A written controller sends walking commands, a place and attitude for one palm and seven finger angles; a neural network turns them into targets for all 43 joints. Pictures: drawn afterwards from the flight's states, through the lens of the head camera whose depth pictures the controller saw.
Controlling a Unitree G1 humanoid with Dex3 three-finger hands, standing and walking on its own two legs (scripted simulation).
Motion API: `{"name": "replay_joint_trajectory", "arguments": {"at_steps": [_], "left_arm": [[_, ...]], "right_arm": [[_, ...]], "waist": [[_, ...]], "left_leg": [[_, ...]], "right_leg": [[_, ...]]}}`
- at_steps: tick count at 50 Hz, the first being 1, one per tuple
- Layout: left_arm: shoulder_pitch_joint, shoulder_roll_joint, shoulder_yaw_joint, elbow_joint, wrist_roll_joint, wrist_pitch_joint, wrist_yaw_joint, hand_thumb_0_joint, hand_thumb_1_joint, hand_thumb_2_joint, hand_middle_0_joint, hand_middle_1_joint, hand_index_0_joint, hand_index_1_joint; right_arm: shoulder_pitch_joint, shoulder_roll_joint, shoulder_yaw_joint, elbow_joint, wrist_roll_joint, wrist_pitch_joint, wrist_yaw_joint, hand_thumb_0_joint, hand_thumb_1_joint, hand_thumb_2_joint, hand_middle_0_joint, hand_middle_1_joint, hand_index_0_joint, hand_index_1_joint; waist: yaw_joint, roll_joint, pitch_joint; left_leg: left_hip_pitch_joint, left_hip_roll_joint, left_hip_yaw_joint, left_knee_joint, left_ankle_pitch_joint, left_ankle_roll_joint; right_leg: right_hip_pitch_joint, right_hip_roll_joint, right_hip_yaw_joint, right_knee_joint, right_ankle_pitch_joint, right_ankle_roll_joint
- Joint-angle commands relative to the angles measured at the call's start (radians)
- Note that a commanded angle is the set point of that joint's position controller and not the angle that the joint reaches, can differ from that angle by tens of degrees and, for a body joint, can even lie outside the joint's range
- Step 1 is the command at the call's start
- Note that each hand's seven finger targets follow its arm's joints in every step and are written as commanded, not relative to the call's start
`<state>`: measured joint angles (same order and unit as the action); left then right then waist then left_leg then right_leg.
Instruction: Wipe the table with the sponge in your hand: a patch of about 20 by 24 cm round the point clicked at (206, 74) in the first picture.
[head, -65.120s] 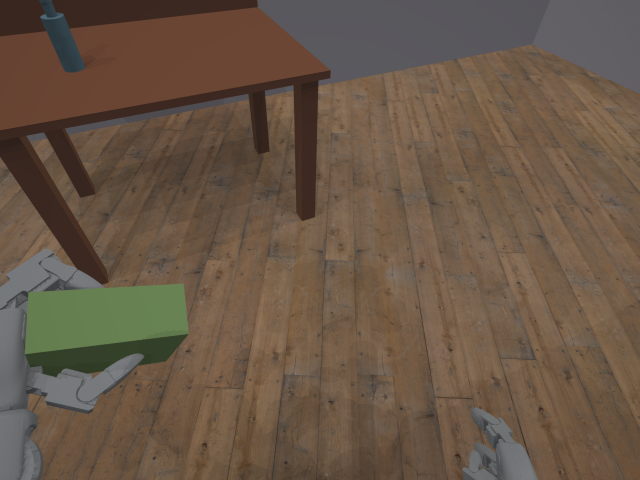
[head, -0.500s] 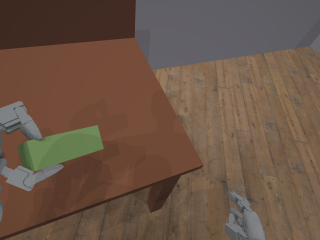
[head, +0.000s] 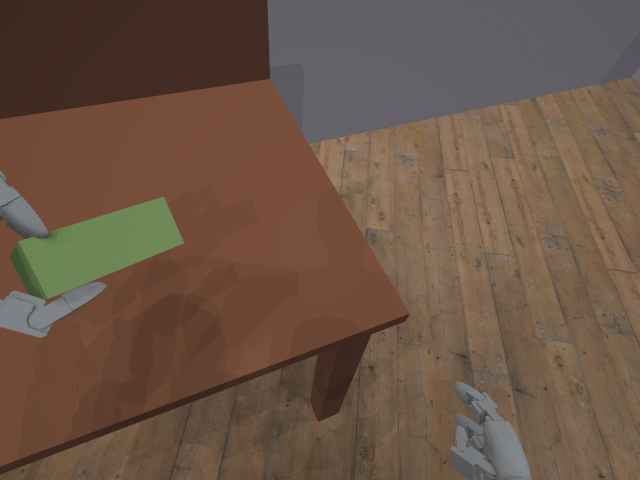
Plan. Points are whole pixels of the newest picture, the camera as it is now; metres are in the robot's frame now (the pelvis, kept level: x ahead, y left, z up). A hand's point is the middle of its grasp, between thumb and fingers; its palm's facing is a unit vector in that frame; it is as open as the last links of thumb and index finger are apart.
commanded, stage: come to a stop and stand still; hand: left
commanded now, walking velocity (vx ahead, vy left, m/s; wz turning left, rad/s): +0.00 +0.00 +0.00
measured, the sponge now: (116, 242) +0.29 +0.24 +0.15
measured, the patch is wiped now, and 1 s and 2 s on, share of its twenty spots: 0.95 0.95 0.95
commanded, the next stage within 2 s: look again from close up in 0.48 s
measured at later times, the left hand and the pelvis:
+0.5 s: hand (56, 326) +0.20 +0.24 +0.17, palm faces +0.40 -0.85 -0.34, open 8.8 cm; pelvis -0.01 +0.00 +0.00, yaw +2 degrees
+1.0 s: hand (56, 297) +0.23 +0.27 +0.16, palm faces +0.39 -0.84 -0.38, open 8.8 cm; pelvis +0.02 +0.01 +0.00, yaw +2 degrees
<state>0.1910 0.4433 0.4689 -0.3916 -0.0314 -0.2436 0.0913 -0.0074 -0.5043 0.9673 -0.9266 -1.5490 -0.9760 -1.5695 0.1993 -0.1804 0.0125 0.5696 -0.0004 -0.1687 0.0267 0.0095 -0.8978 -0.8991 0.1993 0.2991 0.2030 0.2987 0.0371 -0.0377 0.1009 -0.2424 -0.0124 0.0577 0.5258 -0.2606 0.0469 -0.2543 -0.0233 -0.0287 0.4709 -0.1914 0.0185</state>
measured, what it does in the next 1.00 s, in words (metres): stands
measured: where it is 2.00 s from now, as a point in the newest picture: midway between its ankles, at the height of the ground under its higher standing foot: outside the picture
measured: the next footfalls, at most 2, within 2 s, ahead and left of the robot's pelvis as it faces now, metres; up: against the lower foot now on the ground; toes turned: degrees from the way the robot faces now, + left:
none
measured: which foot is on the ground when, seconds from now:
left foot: down 0.00-1.00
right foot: down 0.00-1.00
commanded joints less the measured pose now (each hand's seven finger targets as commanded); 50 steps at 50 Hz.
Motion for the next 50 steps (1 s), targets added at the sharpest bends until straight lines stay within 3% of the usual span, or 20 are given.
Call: {"name": "replay_joint_trajectory", "arguments": {"at_steps": [1, 3, 4, 5, 6, 9, 14, 18, 21, 24, 25, 28, 30, 34, 35, 38, 44, 45, 49, 50], "left_arm": [[0.241, 0.058, -0.037, -0.246, -0.029, -0.066, -0.006, 0.0, 0.1, 1.3, -1.2, -1.6, -1.2, -1.6], [0.217, 0.113, 0.024, -0.2, -0.035, -0.066, 0.002, 0.0, 0.1, 1.3, -1.2, -1.6, -1.2, -1.6], [0.204, 0.164, 0.084, -0.18, -0.035, -0.062, 0.016, 0.0, 0.1, 1.3, -1.2, -1.6, -1.2, -1.6], [0.19, 0.138, 0.067, -0.167, -0.041, -0.066, 0.012, 0.0, 0.1, 1.3, -1.2, -1.6, -1.2, -1.6], [0.166, 0.161, 0.084, -0.17, -0.042, -0.072, 0.011, 0.0, 0.1, 1.3, -1.2, -1.6, -1.2, -1.6], [0.06, 0.202, 0.087, -0.241, -0.034, -0.084, 0.01, 0.0, 0.1, 1.3, -1.2, -1.6, -1.2, -1.6], [-0.016, 0.11, -0.042, -0.349, -0.018, -0.099, 0.012, 0.0, 0.1, 1.3, -1.2, -1.6, -1.2, -1.6], [0.052, 0.082, -0.055, -0.315, -0.004, -0.093, 0.026, 0.0, 0.1, 1.3, -1.2, -1.6, -1.2, -1.6], [0.11, 0.078, -0.038, -0.217, -0.003, -0.081, 0.027, 0.0, 0.1, 1.3, -1.2, -1.6, -1.2, -1.6], [0.118, 0.099, -0.004, -0.166, -0.008, -0.075, 0.023, 0.0, 0.1, 1.3, -1.2, -1.6, -1.2, -1.6], [0.096, 0.076, -0.026, -0.175, -0.008, -0.076, 0.019, 0.0, 0.1, 1.3, -1.2, -1.6, -1.2, -1.6], [0.085, 0.09, -0.013, -0.215, -0.008, -0.078, 0.015, 0.0, 0.1, 1.3, -1.2, -1.6, -1.2, -1.6], [0.07, 0.083, -0.028, -0.277, -0.01, -0.08, 0.013, 0.0, 0.1, 1.3, -1.2, -1.6, -1.2, -1.6], [0.093, 0.124, -0.003, -0.397, -0.009, -0.079, 0.021, 0.0, 0.1, 1.3, -1.2, -1.6, -1.2, -1.6], [0.115, 0.096, -0.023, -0.394, -0.014, -0.079, 0.02, 0.0, 0.1, 1.3, -1.2, -1.6, -1.2, -1.6], [0.167, 0.112, 0.006, -0.384, -0.014, -0.072, 0.022, 0.0, 0.1, 1.3, -1.2, -1.6, -1.2, -1.6], [0.231, 0.098, 0.027, -0.271, -0.024, -0.042, 0.02, 0.0, 0.1, 1.3, -1.2, -1.6, -1.2, -1.6], [0.225, 0.06, -0.013, -0.257, -0.028, -0.041, 0.012, 0.0, 0.1, 1.3, -1.2, -1.6, -1.2, -1.6], [0.163, 0.093, -0.004, -0.323, -0.022, -0.034, 0.018, 0.0, 0.1, 1.3, -1.2, -1.6, -1.2, -1.6], [0.154, 0.066, -0.036, -0.33, -0.023, -0.038, 0.016, 0.0, 0.1, 1.3, -1.2, -1.6, -1.2, -1.6]], "right_arm": [[-0.063, -0.14, -0.06, -0.154, 0.021, -0.047, -0.004, 0.0, -0.9, -0.9, 0.2, 0.3, 0.2, 0.3], [-0.072, -0.143, -0.059, -0.151, 0.022, -0.038, -0.026, 0.0, -0.9, -0.9, 0.2, 0.3, 0.2, 0.3], [-0.091, -0.15, -0.062, -0.143, 0.028, -0.027, -0.04, 0.0, -0.9, -0.9, 0.2, 0.3, 0.2, 0.3], [-0.082, -0.137, -0.054, -0.154, 0.028, -0.019, -0.054, 0.0, -0.9, -0.9, 0.2, 0.3, 0.2, 0.3], [-0.084, -0.14, -0.054, -0.159, 0.028, -0.018, -0.065, 0.0, -0.9, -0.9, 0.2, 0.3, 0.2, 0.3], [-0.087, -0.14, -0.049, -0.157, 0.029, -0.022, -0.085, 0.0, -0.9, -0.9, 0.2, 0.3, 0.2, 0.3], [-0.082, -0.138, -0.042, -0.147, 0.024, -0.072, -0.084, 0.0, -0.9, -0.9, 0.2, 0.3, 0.2, 0.3], [-0.048, -0.15, -0.055, -0.123, 0.018, -0.098, -0.074, 0.0, -0.9, -0.9, 0.2, 0.3, 0.2, 0.3], [-0.043, -0.151, -0.053, -0.118, 0.018, -0.086, -0.072, 0.0, -0.9, -0.9, 0.2, 0.3, 0.2, 0.3], [-0.05, -0.147, -0.056, -0.115, 0.024, -0.075, -0.069, 0.0, -0.9, -0.9, 0.2, 0.3, 0.2, 0.3], [-0.046, -0.144, -0.051, -0.118, 0.02, -0.07, -0.068, 0.0, -0.9, -0.9, 0.2, 0.3, 0.2, 0.3], [-0.045, -0.145, -0.054, -0.124, 0.017, -0.068, -0.066, 0.0, -0.9, -0.9, 0.2, 0.3, 0.2, 0.3], [-0.065, -0.138, -0.048, -0.126, 0.015, -0.075, -0.063, 0.0, -0.9, -0.9, 0.2, 0.3, 0.2, 0.3], [-0.083, -0.138, -0.051, -0.131, 0.015, -0.085, -0.057, 0.0, -0.9, -0.9, 0.2, 0.3, 0.2, 0.3], [-0.074, -0.134, -0.048, -0.133, 0.01, -0.081, -0.058, 0.0, -0.9, -0.9, 0.2, 0.3, 0.2, 0.3], [-0.061, -0.139, -0.057, -0.134, 0.012, -0.067, -0.056, 0.0, -0.9, -0.9, 0.2, 0.3, 0.2, 0.3], [-0.07, -0.137, -0.058, -0.133, 0.023, -0.024, -0.061, 0.0, -0.9, -0.9, 0.2, 0.3, 0.2, 0.3], [-0.057, -0.135, -0.054, -0.135, 0.018, -0.016, -0.062, 0.0, -0.9, -0.9, 0.2, 0.3, 0.2, 0.3], [-0.084, -0.139, -0.056, -0.146, 0.024, -0.015, -0.066, 0.0, -0.9, -0.9, 0.2, 0.3, 0.2, 0.3], [-0.077, -0.136, -0.052, -0.147, 0.017, -0.013, -0.068, 0.0, -0.9, -0.9, 0.2, 0.3, 0.2, 0.3]], "waist": [[0.005, -0.001, -0.232], [0.003, -0.091, -0.174], [-0.001, -0.067, -0.166], [-0.005, -0.068, -0.139], [-0.006, -0.049, -0.121], [-0.012, 0.075, -0.101], [-0.011, 0.147, -0.136], [-0.003, 0.109, -0.178], [-0.006, 0.088, -0.116], [-0.008, 0.05, -0.071], [-0.016, 0.032, -0.089], [-0.014, 0.043, -0.133], [-0.019, 0.106, -0.186], [-0.013, 0.151, -0.285], [-0.015, 0.151, -0.287], [-0.015, 0.116, -0.291], [-0.023, 0.11, -0.233], [-0.026, 0.099, -0.215], [-0.026, 0.112, -0.225], [-0.027, 0.115, -0.221]], "left_leg": [[-0.067, 0.106, -0.112, -0.139, 0.196, -0.038], [-0.091, 0.087, -0.112, -0.159, 0.021, -0.036], [-0.076, 0.083, -0.111, -0.174, -0.051, -0.032], [-0.099, 0.079, -0.123, -0.184, -0.105, -0.024], [-0.102, 0.077, -0.125, -0.188, -0.151, -0.019], [-0.105, 0.073, -0.123, -0.189, -0.238, -0.004], [-0.061, 0.057, -0.127, -0.181, -0.244, 0.004], [-0.064, 0.068, -0.14, -0.188, -0.172, -0.001], [-0.146, 0.085, -0.163, -0.239, -0.262, -0.004], [-0.145, 0.086, -0.146, -0.223, -0.217, -0.009], [-0.143, 0.082, -0.159, -0.222, -0.197, -0.011], [-0.111, 0.077, -0.149, -0.202, -0.088, -0.013], [-0.066, 0.072, -0.142, -0.197, 0.003, -0.021], [0.042, 0.071, -0.132, -0.143, 0.3, -0.046], [0.043, 0.077, -0.139, -0.137, 0.349, -0.051], [0.061, 0.089, -0.139, -0.112, 0.455, -0.072], [0.048, 0.104, -0.121, -0.14, 0.427, -0.085], [0.025, 0.107, -0.13, -0.152, 0.404, -0.083], [0.022, 0.103, -0.121, -0.163, 0.306, -0.07], [0.009, 0.101, -0.133, -0.169, 0.299, -0.068]], "right_leg": [[0.214, -0.047, 0.069, -0.016, 0.168, -0.042], [0.153, -0.058, 0.091, -0.079, 0.04, -0.036], [0.112, -0.057, 0.097, -0.104, -0.052, -0.035], [0.094, -0.064, 0.092, -0.126, -0.124, -0.035], [0.068, -0.063, 0.109, -0.147, -0.174, -0.036], [0.027, -0.061, 0.132, -0.17, -0.253, -0.038], [0.037, -0.059, 0.129, -0.174, -0.254, -0.043], [0.117, -0.046, 0.112, -0.132, -0.134, -0.041], [0.103, -0.035, 0.096, -0.12, -0.195, -0.034], [0.068, -0.031, 0.097, -0.145, -0.158, -0.032], [0.085, -0.034, 0.09, -0.141, -0.148, -0.033], [0.136, -0.035, 0.089, -0.127, -0.032, -0.035], [0.173, -0.031, 0.073, -0.097, 0.072, -0.036], [0.23, -0.032, 0.053, -0.039, 0.289, -0.036], [0.234, -0.036, 0.04, -0.039, 0.301, -0.036], [0.238, -0.042, 0.033, -0.029, 0.35, -0.041], [0.196, -0.037, 0.022, -0.044, 0.297, -0.035], [0.198, -0.037, 0.01, -0.054, 0.274, -0.033], [0.205, -0.037, 0.029, -0.056, 0.255, -0.031], [0.213, -0.038, 0.021, -0.062, 0.248, -0.032]]}}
